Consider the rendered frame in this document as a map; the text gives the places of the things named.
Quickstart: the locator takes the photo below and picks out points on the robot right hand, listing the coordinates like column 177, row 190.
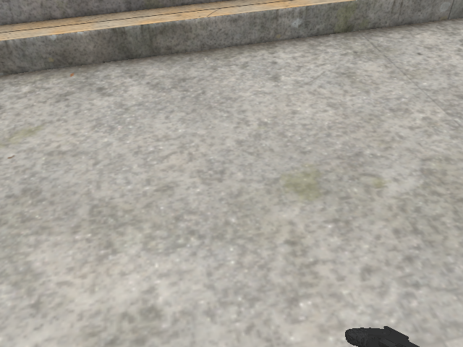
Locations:
column 376, row 337

